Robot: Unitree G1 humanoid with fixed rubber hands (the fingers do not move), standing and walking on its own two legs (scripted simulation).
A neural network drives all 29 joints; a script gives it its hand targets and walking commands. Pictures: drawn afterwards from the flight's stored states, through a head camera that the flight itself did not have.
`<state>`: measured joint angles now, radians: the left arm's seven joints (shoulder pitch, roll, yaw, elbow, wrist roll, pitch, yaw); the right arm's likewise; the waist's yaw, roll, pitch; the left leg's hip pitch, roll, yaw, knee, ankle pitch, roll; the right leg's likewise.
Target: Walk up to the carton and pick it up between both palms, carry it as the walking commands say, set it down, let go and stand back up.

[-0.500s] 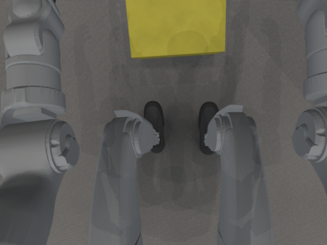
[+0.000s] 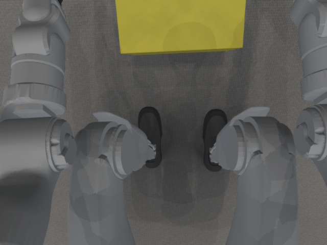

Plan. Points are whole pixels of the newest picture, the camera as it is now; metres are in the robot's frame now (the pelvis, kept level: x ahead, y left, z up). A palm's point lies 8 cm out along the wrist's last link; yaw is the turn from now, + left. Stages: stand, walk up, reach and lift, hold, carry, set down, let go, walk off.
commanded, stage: reach and lift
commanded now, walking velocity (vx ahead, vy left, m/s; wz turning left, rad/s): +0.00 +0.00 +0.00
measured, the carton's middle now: (178, 1) +0.56 -0.02 -0.33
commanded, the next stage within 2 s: none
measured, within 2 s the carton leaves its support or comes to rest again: neither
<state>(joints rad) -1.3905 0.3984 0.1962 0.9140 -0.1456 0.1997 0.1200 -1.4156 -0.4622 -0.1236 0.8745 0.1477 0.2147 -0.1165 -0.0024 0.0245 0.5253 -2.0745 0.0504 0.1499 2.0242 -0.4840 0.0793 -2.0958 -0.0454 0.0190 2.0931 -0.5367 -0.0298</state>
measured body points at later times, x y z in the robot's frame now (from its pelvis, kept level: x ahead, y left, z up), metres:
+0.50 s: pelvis +0.01 +0.00 -0.04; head +0.40 -0.03 +0.17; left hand +0.57 +0.21 -0.24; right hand +0.55 -0.26 -0.26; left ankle +0.15 +0.09 -0.37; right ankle +0.13 -0.11 -0.37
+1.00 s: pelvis +0.01 +0.00 -0.05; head +0.40 -0.03 +0.16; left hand +0.57 +0.20 -0.25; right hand +0.55 -0.25 -0.27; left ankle +0.15 +0.09 -0.37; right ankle +0.13 -0.11 -0.37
